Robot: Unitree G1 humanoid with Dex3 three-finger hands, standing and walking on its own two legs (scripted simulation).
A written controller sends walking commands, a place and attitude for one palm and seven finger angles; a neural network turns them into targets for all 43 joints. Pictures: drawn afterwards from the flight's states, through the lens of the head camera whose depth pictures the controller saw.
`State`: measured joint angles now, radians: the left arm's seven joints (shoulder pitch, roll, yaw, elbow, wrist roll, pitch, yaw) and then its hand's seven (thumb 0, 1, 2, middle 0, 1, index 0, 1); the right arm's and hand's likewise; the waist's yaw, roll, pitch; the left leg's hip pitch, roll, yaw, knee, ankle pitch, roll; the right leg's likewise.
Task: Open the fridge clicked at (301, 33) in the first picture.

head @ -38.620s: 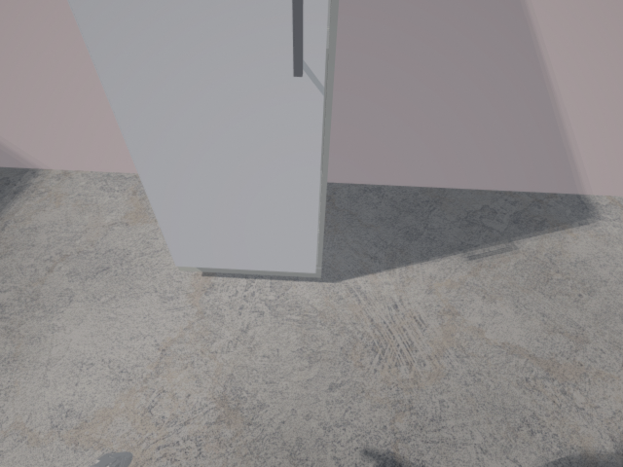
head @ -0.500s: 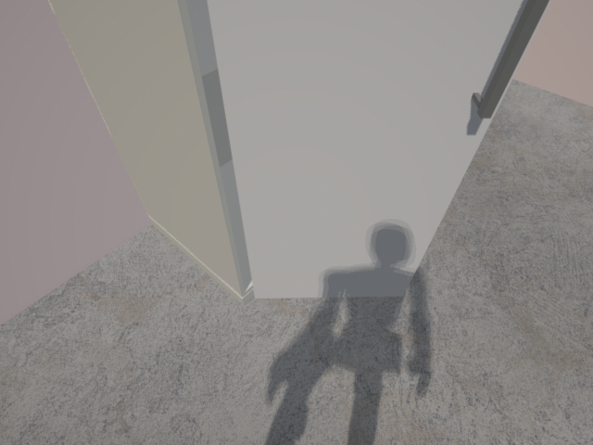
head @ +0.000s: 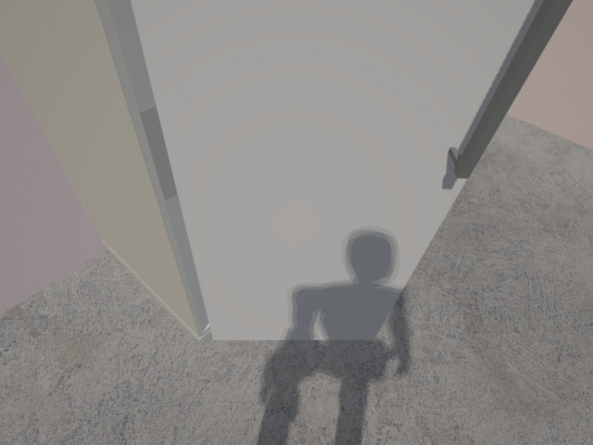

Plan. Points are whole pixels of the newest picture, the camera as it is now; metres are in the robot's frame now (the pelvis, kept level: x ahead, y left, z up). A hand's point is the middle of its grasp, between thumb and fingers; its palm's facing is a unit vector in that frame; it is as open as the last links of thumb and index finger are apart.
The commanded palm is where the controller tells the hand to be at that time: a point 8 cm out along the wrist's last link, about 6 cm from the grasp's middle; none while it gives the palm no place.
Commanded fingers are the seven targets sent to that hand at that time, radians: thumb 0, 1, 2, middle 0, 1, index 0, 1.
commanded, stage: come to a stop and stand still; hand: right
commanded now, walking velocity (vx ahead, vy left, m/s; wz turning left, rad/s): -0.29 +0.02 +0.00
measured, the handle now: (501, 82) +0.53 -0.22 +0.26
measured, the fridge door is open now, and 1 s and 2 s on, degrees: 47 47 47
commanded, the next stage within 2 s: look again from close up in 1.84 s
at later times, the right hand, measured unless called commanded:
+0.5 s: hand out of the picture +0.12 -0.23 -0.16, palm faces +0.00 +0.96 -0.29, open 7.4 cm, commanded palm none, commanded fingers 0.00 -0.90 -0.90 0.20 0.30 0.20 0.30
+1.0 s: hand out of the picture +0.05 -0.18 -0.17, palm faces -0.03 +0.98 -0.21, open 7.3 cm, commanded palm none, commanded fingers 0.00 -0.90 -0.90 0.20 0.30 0.20 0.30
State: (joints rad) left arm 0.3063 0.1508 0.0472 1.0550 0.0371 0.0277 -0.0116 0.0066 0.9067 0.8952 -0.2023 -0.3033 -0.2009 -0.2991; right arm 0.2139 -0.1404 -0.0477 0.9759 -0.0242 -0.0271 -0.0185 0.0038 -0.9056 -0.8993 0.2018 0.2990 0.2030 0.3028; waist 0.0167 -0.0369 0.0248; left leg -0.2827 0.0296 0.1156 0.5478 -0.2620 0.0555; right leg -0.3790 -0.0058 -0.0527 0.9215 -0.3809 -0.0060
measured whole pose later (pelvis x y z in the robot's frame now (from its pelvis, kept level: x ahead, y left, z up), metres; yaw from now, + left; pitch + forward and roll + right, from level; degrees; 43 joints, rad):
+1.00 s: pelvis +0.02 +0.00 +0.00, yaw +2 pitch +0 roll +0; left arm 0.27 0.17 0.01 0.99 0.03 0.01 0.01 0.00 0.92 0.90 -0.20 -0.30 -0.20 -0.30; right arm 0.31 -0.18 0.01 0.99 -0.02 0.00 -0.03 0.01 -0.92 -0.90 0.20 0.30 0.21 0.30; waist 0.01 0.00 0.00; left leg -0.22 -0.02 0.02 0.50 -0.28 0.02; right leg -0.26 0.00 -0.10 0.50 -0.24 -0.04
